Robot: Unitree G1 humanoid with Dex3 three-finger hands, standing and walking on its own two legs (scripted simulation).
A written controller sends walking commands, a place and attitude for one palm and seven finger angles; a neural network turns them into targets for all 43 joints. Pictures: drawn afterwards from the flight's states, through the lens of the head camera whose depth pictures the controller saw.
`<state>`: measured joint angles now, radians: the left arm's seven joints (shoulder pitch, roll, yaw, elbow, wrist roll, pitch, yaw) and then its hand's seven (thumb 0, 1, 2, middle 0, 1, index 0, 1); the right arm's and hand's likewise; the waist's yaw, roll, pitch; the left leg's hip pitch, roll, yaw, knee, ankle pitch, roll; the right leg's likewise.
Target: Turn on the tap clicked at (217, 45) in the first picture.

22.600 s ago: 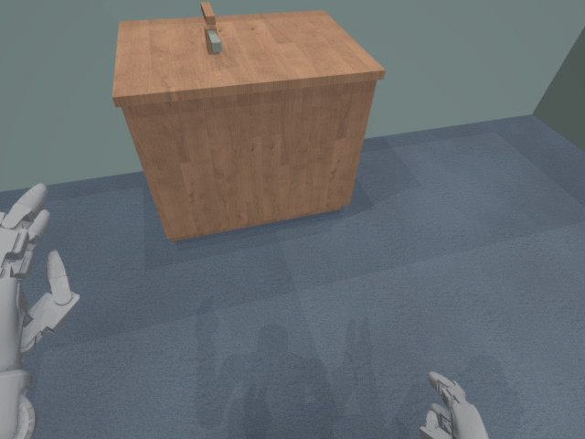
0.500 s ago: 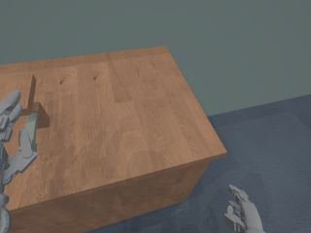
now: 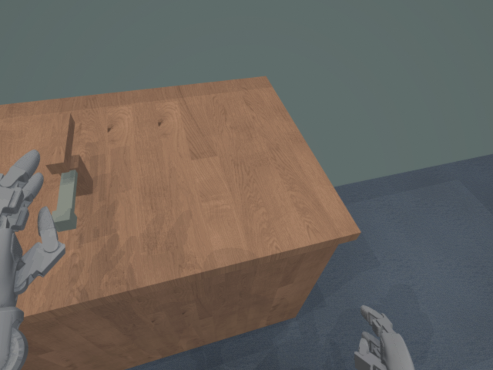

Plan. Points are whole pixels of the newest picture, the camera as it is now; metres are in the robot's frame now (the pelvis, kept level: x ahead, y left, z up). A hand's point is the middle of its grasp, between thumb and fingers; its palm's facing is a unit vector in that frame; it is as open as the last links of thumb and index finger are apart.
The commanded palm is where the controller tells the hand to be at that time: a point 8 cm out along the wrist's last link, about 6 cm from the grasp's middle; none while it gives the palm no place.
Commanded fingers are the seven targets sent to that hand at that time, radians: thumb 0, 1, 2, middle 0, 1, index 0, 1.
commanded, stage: come to a stop and stand still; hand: left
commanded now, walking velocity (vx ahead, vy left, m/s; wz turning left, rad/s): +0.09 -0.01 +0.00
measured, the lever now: (64, 219) +0.32 +0.34 +0.04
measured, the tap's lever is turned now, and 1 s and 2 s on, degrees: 0 0 0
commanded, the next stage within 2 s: look again from close up in 1.12 s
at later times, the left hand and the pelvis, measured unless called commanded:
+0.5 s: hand (57, 215) +0.24 +0.25 +0.18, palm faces +0.37 -0.83 -0.42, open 7.4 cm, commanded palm +0.16 +0.28 +0.17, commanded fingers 0.00 0.90 0.90 -0.20 -0.30 -0.20 -0.30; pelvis -0.01 +0.01 -0.01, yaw -2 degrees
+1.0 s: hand (64, 226) +0.25 +0.26 +0.15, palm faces +0.31 -0.86 -0.41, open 7.4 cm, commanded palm +0.18 +0.29 +0.17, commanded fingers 0.00 0.90 0.90 -0.20 -0.30 -0.20 -0.30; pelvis +0.01 +0.01 +0.00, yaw -1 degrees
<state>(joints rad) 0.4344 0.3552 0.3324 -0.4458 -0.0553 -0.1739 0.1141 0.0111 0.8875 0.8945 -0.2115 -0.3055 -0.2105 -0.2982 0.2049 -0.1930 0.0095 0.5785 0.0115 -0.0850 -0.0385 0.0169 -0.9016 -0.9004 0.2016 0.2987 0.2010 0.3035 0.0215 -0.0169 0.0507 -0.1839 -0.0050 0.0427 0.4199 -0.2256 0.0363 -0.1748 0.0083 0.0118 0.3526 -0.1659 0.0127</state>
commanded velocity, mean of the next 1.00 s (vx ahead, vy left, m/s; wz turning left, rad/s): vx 0.01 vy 0.00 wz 0.00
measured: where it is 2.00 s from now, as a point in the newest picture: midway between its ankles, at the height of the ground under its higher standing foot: outside the picture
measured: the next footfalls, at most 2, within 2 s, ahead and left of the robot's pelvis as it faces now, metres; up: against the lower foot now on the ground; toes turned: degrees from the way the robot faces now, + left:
none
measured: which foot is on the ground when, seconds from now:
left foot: down 0.00-1.00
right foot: down 0.00-1.00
